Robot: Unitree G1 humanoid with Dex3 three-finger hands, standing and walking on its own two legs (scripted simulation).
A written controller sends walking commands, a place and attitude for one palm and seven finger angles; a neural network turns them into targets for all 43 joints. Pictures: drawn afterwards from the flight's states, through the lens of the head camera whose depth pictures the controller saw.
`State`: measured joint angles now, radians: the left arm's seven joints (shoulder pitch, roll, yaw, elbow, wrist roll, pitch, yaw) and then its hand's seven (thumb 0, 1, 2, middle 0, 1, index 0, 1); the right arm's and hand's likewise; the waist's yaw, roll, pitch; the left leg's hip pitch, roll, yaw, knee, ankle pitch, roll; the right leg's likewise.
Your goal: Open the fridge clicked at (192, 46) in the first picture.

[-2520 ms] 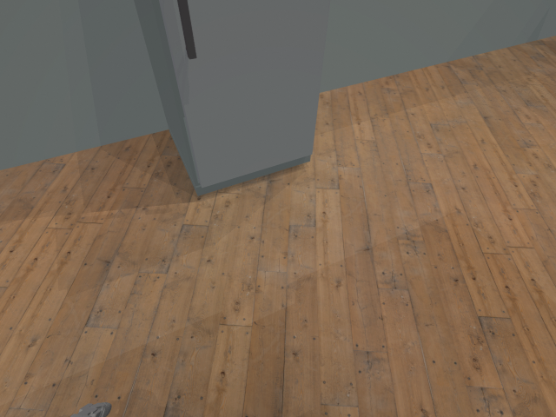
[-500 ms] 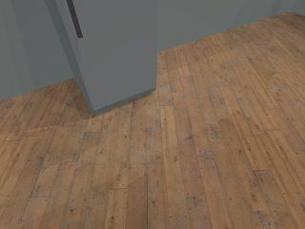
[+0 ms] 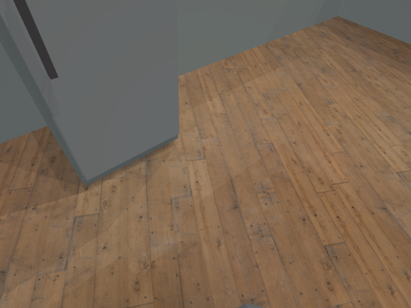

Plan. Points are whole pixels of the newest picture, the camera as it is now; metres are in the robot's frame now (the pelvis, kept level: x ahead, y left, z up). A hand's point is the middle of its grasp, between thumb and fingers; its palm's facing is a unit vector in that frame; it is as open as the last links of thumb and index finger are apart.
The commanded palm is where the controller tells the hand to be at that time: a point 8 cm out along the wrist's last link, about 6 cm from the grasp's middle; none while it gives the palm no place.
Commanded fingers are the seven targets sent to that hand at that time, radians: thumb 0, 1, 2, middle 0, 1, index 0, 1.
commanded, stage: walk to a spot facing it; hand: left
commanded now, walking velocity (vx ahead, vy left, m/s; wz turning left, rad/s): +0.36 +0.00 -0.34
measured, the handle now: (29, 25) +0.79 +0.61 +0.13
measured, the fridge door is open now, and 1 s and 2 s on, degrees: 0 0 0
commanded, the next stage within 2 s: turn to face it in 0.50 s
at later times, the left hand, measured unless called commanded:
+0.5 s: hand (164, 234) +0.32 +0.13 -0.16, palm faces -0.14 -0.97 -0.21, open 7.2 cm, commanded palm none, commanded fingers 0.00 0.90 0.90 -0.20 -0.30 -0.20 -0.30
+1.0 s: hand (156, 188) +0.46 +0.18 -0.17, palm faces +0.03 -0.99 -0.17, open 7.4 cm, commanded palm none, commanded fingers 0.00 0.90 0.90 -0.20 -0.30 -0.20 -0.30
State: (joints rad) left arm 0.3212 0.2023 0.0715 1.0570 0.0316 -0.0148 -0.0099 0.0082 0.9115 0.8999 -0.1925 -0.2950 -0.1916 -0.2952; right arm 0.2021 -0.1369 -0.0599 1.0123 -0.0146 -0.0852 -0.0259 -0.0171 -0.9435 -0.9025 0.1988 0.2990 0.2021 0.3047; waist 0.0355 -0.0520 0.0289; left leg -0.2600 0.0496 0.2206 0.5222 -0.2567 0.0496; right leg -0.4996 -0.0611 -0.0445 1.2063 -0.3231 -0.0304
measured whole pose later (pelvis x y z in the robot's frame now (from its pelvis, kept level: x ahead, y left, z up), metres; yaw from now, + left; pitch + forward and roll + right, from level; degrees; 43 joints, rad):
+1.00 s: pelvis +0.37 +0.00 +0.01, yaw -1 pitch +1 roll -1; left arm 0.16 0.19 0.06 0.99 0.02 0.02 0.01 0.01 0.91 0.90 -0.19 -0.30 -0.19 -0.30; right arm 0.24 -0.15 -0.04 1.02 -0.01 -0.01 -0.01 0.01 -0.92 -0.90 0.20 0.30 0.20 0.30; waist -0.01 -0.03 0.05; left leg -0.29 -0.04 0.06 0.44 -0.17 0.09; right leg -0.50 -0.08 -0.02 1.03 -0.36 0.09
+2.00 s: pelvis +0.36 -0.03 +0.01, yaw +35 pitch -1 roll -1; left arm 0.21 0.28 0.06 0.93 0.01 0.06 0.01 0.01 0.91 0.90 -0.19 -0.30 -0.19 -0.30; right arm 0.14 -0.20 -0.03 0.91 -0.01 0.03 0.01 0.01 -0.90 -0.90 0.20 0.30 0.20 0.30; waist 0.03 -0.03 0.08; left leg -0.22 -0.03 0.01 0.46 -0.21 0.05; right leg -0.47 -0.11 -0.03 1.03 -0.38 0.11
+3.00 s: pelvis +0.37 +0.03 +0.01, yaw +46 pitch -1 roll +0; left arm 0.29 0.19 0.06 1.09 0.03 0.01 -0.02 0.01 0.91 0.90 -0.19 -0.30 -0.19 -0.30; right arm 0.40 -0.11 -0.02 1.12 -0.01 -0.06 -0.03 0.00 -0.92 -0.90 0.20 0.30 0.20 0.30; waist 0.02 -0.05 0.03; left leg 0.01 -0.02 0.13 0.27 -0.27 0.05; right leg -0.59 -0.11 -0.06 1.04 -0.19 0.03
